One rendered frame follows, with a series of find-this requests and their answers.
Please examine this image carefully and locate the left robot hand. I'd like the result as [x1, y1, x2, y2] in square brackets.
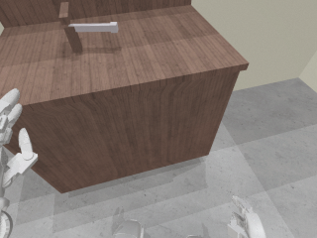
[0, 88, 38, 197]

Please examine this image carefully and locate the counter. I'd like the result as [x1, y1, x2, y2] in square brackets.
[0, 0, 249, 193]

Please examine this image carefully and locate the left robot thigh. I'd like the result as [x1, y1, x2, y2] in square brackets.
[111, 220, 145, 238]

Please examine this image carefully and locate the right robot hand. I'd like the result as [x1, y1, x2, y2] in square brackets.
[227, 195, 266, 238]

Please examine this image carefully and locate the left robot forearm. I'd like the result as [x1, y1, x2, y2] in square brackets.
[0, 197, 13, 238]

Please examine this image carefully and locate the tap lever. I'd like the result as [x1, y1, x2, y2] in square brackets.
[68, 22, 119, 33]

